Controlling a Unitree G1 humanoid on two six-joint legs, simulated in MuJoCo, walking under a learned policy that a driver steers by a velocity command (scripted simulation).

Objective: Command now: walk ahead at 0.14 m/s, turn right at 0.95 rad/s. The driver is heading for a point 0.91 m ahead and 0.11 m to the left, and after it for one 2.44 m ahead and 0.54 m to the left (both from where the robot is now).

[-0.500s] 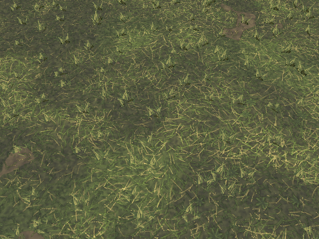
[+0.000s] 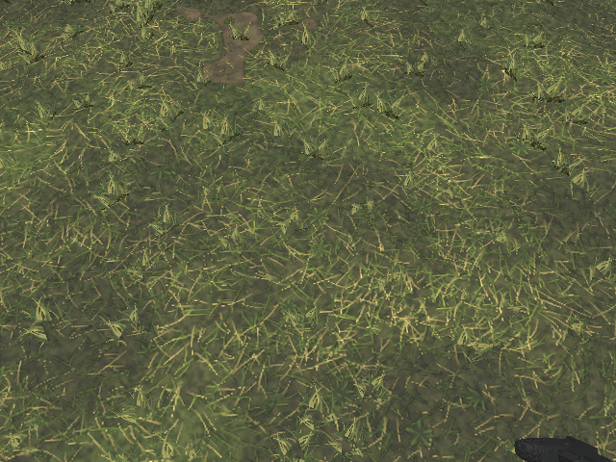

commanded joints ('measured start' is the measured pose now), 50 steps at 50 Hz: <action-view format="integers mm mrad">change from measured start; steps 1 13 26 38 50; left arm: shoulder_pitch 20 100 -116 -364 231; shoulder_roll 172 132 79 35 211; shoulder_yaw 52 21 -14 -73 22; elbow -75 -60 -93 -183 64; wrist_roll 4 41 60 41 6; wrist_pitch -12 -4 -87 -66 -51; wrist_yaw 8 0 10 -51 5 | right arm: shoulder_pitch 137 32 551 557 274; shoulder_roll -130 -168 -285 -180 -161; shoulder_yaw -40 -48 -97 -70 -30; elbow -25 -9 110 151 53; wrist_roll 5 14 22 57 18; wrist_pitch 28 17 -34 -88 -130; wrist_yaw -7 31 75 42 10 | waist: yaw -57 51 -212 -160 96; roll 56 -149 290 69 -96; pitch -281 -179 -167 -73 -362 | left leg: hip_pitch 71 -27 680 639 -311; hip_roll -2 -2 45 1 -123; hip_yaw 13 57 -120 -112 -73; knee -89 -385 -839 -1085 475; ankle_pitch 85 152 -199 707 15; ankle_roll -9 55 237 189 31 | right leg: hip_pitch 130 278 -196 -450 801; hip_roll -296 -365 -263 -261 -543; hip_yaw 381 505 -95 -173 837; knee -113 -278 423 397 -140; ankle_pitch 414 -547 -324 9 -384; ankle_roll -32 -38 88 160 -343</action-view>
